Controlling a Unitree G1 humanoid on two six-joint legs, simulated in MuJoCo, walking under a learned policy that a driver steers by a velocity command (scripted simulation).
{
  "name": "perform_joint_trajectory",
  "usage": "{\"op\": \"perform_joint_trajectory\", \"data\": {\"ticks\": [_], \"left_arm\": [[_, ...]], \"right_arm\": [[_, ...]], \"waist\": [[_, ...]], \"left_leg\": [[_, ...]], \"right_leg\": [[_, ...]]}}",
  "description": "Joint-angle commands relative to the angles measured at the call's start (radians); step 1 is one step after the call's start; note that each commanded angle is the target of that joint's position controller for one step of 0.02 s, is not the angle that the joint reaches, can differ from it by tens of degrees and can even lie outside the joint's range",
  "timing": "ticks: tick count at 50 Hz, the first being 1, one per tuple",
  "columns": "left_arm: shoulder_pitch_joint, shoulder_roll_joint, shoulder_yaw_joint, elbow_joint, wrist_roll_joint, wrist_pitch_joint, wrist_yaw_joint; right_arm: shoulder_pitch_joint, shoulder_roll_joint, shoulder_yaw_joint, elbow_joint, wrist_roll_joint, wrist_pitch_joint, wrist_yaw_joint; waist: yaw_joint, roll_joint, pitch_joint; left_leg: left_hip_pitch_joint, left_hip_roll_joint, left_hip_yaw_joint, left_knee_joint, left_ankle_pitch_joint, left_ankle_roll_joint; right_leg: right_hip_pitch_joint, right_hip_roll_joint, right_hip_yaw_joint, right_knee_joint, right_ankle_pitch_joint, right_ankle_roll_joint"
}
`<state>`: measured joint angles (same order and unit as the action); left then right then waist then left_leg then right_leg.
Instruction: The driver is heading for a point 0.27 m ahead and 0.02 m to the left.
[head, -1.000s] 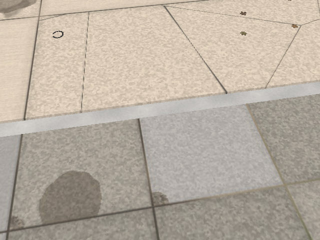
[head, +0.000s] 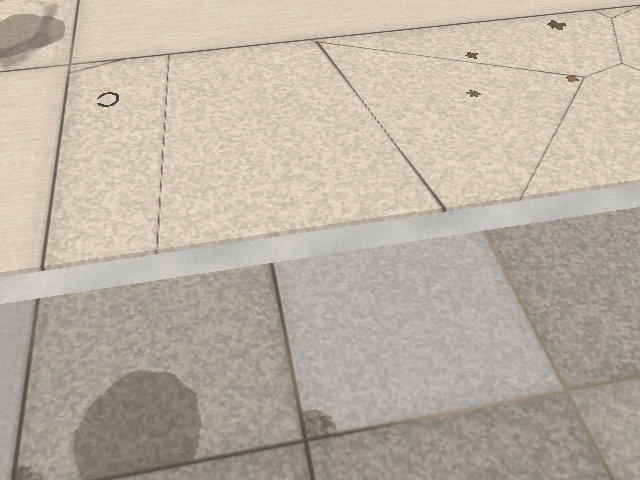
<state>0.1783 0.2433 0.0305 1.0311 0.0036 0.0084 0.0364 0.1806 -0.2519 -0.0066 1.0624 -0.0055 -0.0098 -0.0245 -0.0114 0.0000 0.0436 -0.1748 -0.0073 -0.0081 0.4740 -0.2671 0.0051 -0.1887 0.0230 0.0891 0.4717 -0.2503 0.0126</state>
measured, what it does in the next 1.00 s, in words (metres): stands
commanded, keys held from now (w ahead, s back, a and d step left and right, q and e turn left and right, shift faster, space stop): no key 0.80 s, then w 0.20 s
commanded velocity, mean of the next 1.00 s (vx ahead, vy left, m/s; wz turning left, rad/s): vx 0.03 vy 0.00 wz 0.00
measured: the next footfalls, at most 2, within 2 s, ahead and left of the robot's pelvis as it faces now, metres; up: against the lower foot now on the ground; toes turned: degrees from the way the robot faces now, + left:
left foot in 1.40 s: +0.18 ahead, +0.09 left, +0.00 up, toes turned +1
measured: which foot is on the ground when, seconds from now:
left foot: down 0.00-1.00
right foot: down 0.00-1.00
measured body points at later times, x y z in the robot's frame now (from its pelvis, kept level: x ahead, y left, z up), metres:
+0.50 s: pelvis +0.00 +0.01 +0.00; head +0.01 +0.01 +0.45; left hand +0.03 +0.26 -0.15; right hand +0.03 -0.24 -0.15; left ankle -0.01 +0.12 -0.74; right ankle +0.00 -0.13 -0.74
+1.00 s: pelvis +0.03 +0.00 +0.00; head +0.03 -0.01 +0.45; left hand +0.04 +0.25 -0.15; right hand +0.00 -0.26 -0.15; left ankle -0.01 +0.12 -0.74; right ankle +0.00 -0.11 -0.71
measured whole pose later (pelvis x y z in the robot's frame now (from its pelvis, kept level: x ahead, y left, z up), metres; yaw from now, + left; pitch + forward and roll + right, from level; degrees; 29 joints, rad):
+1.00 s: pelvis +0.03 +0.00 +0.00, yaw +0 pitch +0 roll +0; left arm 0.29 0.21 0.02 1.11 -0.02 -0.05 0.03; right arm 0.37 -0.23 -0.03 1.06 0.02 -0.04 -0.04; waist -0.02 0.02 -0.02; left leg -0.16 -0.01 0.00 0.46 -0.32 0.04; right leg -0.32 0.00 -0.01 0.78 -0.47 -0.04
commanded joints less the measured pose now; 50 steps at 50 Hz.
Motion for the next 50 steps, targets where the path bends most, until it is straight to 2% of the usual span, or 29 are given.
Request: {"op": "perform_joint_trajectory", "data": {"ticks": [1, 19, 40, 41, 42, 43, 44, 45, 46, 47, 48, 50], "left_arm": [[0.01, 0.112, 0.017, -0.016, -0.001, -0.008, 0.004], [0.052, 0.088, 0.003, 0.052, -0.002, -0.007, 0.01], [0.105, 0.059, -0.004, 0.08, -0.004, -0.006, 0.017], [0.124, 0.044, -0.007, 0.09, -0.004, -0.006, 0.017], [0.126, 0.039, -0.008, 0.091, -0.007, -0.005, 0.019], [0.12, 0.042, -0.006, 0.084, -0.012, -0.008, 0.02], [0.099, 0.043, -0.005, 0.068, -0.012, -0.016, 0.018], [0.072, 0.033, -0.008, 0.047, -0.013, -0.032, 0.013], [0.047, 0.027, -0.01, 0.029, -0.016, -0.05, 0.005], [0.032, 0.034, -0.006, 0.018, -0.022, -0.065, -0.003], [0.029, 0.037, -0.003, 0.011, -0.027, -0.076, -0.011], [0.042, 0.041, 0.002, 0.002, -0.036, -0.097, -0.022]], "right_arm": [[0.017, -0.114, -0.017, -0.028, 0.0, -0.008, -0.004], [0.087, -0.085, -0.01, -0.015, 0.002, -0.01, -0.006], [0.151, -0.053, -0.011, -0.011, 0.005, -0.012, -0.008], [0.168, -0.044, -0.009, -0.001, 0.004, -0.01, -0.009], [0.174, -0.058, -0.015, 0.001, 0.009, -0.007, -0.013], [0.177, -0.093, -0.027, -0.003, 0.017, -0.004, -0.017], [0.198, -0.12, -0.036, -0.005, 0.024, -0.005, -0.019], [0.231, -0.15, -0.048, -0.005, 0.027, -0.011, -0.02], [0.239, -0.174, -0.059, -0.008, 0.028, -0.019, -0.02], [0.229, -0.169, -0.062, -0.018, 0.021, -0.029, -0.019], [0.215, -0.157, -0.062, -0.029, 0.017, -0.039, -0.016], [0.166, -0.144, -0.063, -0.058, 0.034, -0.047, -0.011]], "waist": [[0.002, -0.002, -0.019], [0.006, 0.003, -0.006], [0.008, 0.004, 0.009], [0.009, 0.011, -0.015], [0.005, 0.028, 0.0], [-0.001, 0.064, 0.024], [-0.014, 0.106, 0.057], [-0.03, 0.161, 0.079], [-0.036, 0.184, 0.112], [-0.032, 0.169, 0.135], [-0.023, 0.155, 0.14], [0.007, 0.123, 0.115]], "left_leg": [[-0.027, 0.036, -0.034, -0.091, 0.097, 0.015], [-0.033, 0.031, -0.035, -0.096, 0.102, 0.024], [-0.036, 0.029, -0.038, -0.099, 0.113, 0.033], [-0.027, 0.024, -0.036, -0.114, 0.004, 0.035], [-0.038, 0.022, -0.048, -0.131, -0.166, 0.048], [-0.057, 0.044, -0.092, -0.157, -0.348, 0.078], [-0.064, 0.11, -0.188, -0.211, -0.502, 0.121], [-0.051, 0.209, -0.323, -0.283, -0.605, 0.177], [-0.082, 0.302, -0.446, -0.338, -0.616, 0.231], [-0.086, 0.344, -0.499, -0.361, -0.567, 0.259], [-0.06, 0.357, -0.501, -0.36, -0.504, 0.261], [-0.038, 0.313, -0.39, -0.333, -0.368, 0.208]], "right_leg": [[0.005, -0.03, 0.016, -0.068, 0.158, -0.022], [-0.01, -0.026, 0.001, -0.068, 0.144, -0.013], [-0.021, -0.027, -0.008, -0.066, 0.137, -0.005], [-0.011, -0.014, -0.025, -0.063, 0.056, -0.005], [-0.036, 0.013, -0.053, -0.031, -0.063, -0.01], [-0.086, 0.041, -0.087, 0.03, -0.198, -0.018], [-0.163, 0.046, -0.104, 0.102, -0.259, -0.026], [-0.233, 0.035, -0.12, 0.203, -0.243, -0.032], [-0.264, -0.01, -0.105, 0.302, -0.201, -0.04], [-0.311, -0.044, -0.081, 0.378, -0.215, -0.051], [-0.356, -0.072, -0.064, 0.416, -0.255, -0.063], [-0.31, -0.097, -0.065, 0.282, -0.254, -0.084]]}}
